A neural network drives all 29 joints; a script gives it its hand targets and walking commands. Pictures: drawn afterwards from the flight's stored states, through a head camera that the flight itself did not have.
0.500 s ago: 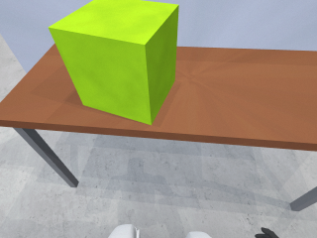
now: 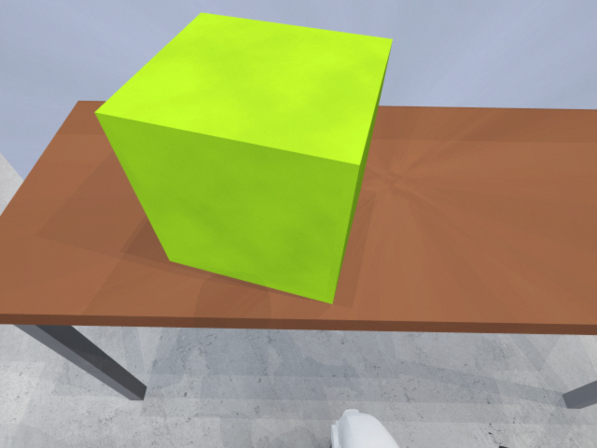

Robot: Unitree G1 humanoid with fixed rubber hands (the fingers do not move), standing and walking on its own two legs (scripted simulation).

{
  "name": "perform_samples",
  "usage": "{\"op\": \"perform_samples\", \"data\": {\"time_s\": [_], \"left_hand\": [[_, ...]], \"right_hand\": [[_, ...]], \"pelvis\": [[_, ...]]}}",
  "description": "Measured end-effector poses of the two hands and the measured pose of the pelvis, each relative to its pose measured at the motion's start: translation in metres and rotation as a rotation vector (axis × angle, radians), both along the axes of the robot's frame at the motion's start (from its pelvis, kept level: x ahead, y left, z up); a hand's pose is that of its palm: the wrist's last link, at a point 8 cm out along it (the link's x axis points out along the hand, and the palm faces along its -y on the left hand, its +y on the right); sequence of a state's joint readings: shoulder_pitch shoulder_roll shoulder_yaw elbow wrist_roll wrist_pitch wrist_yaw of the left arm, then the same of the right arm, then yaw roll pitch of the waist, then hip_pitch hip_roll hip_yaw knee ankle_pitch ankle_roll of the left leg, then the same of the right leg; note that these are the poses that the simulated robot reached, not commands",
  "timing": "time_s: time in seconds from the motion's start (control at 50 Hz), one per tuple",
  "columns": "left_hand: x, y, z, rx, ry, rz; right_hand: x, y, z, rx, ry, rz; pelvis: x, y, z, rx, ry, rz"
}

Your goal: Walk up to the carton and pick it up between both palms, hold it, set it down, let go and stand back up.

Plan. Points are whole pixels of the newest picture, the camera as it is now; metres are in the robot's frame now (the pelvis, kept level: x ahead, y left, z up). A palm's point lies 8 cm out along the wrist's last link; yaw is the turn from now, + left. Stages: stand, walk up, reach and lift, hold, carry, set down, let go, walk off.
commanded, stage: walk up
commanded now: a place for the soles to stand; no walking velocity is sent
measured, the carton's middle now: (268, 162) +0.48 +0.03 +0.10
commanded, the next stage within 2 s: none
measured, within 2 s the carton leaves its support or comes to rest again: neither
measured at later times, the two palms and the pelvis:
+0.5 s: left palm (30, 419) +0.18 +0.38 -0.11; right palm (472, 434) +0.14 -0.24 -0.09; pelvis +0.08 +0.07 +0.00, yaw -3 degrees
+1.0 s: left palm (47, 408) +0.19 +0.35 -0.09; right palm (481, 420) +0.16 -0.27 -0.11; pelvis +0.08 +0.04 +0.00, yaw -3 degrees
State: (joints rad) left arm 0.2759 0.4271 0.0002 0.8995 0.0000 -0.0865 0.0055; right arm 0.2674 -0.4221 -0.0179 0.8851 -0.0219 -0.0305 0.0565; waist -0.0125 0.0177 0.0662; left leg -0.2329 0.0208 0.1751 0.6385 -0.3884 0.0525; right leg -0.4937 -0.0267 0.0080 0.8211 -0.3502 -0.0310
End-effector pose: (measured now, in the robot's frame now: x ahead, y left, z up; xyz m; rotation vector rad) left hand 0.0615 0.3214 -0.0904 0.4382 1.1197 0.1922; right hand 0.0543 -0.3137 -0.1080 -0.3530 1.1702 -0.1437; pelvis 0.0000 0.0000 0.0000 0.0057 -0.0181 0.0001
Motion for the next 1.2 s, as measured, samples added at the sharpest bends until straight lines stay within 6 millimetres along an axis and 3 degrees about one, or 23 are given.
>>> {"op": "perform_samples", "data": {"time_s": [0.08, 0.22, 0.3, 0.38, 0.48, 0.58, 0.74, 1.2], "left_hand": [[0.023, 0.003, -0.012, 0.016, -0.034, 0.005], [0.044, 0.029, -0.013, 0.005, -0.029, 0.009], [0.068, 0.047, -0.027, -0.027, -0.017, 0.003], [0.091, 0.055, -0.026, -0.05, 0.008, -0.006], [0.113, 0.059, -0.023, -0.058, 0.019, -0.019], [0.132, 0.055, -0.022, -0.047, 0.0, -0.033], [0.139, 0.046, -0.015, -0.027, -0.009, -0.028], [0.131, 0.02, 0.003, 0.01, -0.003, -0.02]], "right_hand": [[0.029, 0.005, -0.021, 0.014, -0.021, -0.001], [0.073, 0.033, -0.014, 0.007, -0.074, -0.01], [0.079, 0.052, -0.009, -0.034, -0.064, -0.028], [0.082, 0.068, 0.005, -0.051, -0.049, -0.047], [0.086, 0.073, 0.014, -0.071, -0.035, -0.062], [0.088, 0.069, 0.008, -0.061, -0.041, -0.078], [0.095, 0.065, 0.0, -0.025, -0.075, -0.085], [0.104, 0.038, -0.004, 0.022, -0.116, -0.075]], "pelvis": [[0.023, 0.002, -0.018, -0.019, -0.03, 0.0], [0.053, 0.03, -0.016, -0.047, -0.055, -0.01], [0.065, 0.053, -0.019, -0.052, -0.041, -0.018], [0.074, 0.067, -0.008, -0.045, -0.012, -0.031], [0.083, 0.073, 0.0, -0.045, 0.013, -0.044], [0.088, 0.069, -0.003, -0.031, 0.011, -0.056], [0.087, 0.06, -0.004, -0.012, -0.005, -0.06], [0.081, 0.029, 0.002, 0.03, -0.019, -0.06]]}}
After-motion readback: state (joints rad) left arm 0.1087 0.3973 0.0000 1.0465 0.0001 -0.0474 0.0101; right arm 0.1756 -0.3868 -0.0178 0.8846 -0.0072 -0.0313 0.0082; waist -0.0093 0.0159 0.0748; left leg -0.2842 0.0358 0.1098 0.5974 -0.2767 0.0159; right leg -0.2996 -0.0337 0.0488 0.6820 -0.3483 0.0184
